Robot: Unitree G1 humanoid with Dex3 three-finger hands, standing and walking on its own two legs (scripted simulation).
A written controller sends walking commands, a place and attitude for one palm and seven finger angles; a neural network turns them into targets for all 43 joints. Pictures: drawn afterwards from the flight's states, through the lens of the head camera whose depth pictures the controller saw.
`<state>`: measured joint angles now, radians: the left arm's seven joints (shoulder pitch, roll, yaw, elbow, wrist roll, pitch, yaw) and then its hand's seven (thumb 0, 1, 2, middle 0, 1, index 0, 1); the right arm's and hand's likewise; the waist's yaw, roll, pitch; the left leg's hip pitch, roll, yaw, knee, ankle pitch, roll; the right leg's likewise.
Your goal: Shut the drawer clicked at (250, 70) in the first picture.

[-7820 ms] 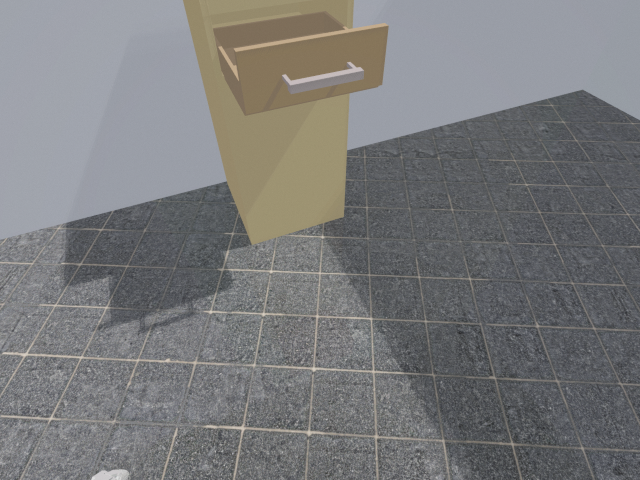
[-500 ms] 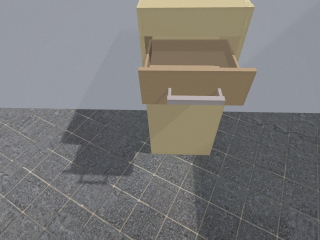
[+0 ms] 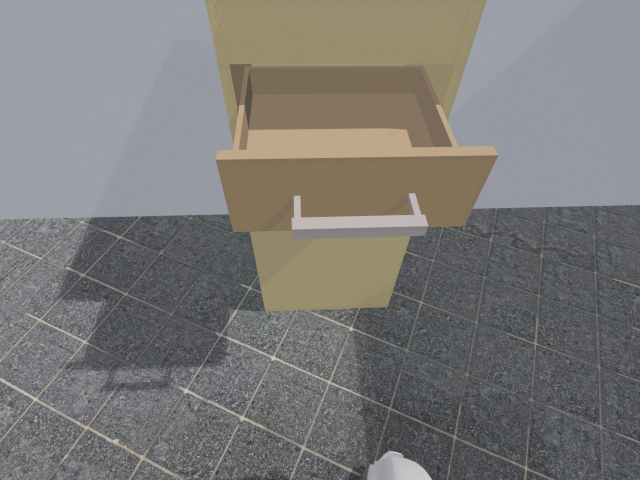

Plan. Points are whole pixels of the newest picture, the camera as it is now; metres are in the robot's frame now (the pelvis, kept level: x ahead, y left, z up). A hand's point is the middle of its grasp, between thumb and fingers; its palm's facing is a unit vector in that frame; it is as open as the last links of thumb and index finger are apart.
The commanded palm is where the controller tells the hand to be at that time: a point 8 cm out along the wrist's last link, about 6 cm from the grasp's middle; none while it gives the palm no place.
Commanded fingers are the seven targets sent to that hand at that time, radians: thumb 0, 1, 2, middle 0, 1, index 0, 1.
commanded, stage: take the last steps up to it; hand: left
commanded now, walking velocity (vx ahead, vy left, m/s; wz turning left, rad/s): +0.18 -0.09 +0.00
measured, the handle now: (357, 214) +0.46 -0.04 +0.05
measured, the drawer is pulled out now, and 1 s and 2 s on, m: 0.25 0.25 0.25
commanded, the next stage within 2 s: come to a stop and stand still in 0.10 s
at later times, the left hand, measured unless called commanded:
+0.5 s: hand out of the picture +0.14 +0.13 -0.18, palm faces +0.06 -0.98 -0.18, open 7.3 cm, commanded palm none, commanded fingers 0.00 0.90 0.90 -0.20 -0.30 -0.20 -0.30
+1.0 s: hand out of the picture +0.10 +0.11 -0.17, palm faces +0.00 -0.98 -0.22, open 7.4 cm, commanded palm none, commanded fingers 0.00 0.90 0.90 -0.20 -0.30 -0.20 -0.30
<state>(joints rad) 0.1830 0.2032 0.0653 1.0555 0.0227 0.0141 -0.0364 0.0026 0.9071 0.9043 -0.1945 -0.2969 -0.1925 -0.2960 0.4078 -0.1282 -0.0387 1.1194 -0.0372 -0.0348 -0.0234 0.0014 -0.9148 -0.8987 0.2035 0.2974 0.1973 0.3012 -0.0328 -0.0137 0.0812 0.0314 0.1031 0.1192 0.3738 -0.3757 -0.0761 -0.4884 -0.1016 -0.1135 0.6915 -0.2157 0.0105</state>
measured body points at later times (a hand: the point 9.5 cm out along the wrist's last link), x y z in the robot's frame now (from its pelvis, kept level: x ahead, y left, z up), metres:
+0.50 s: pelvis +0.11 -0.04 +0.00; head +0.12 -0.03 +0.45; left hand +0.14 +0.19 -0.16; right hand +0.19 -0.26 -0.14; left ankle +0.15 +0.07 -0.73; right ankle +0.12 -0.13 -0.73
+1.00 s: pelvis +0.05 -0.07 +0.00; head +0.04 -0.06 +0.45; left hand +0.10 +0.16 -0.15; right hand +0.11 -0.31 -0.15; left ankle +0.10 +0.05 -0.73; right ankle +0.07 -0.16 -0.73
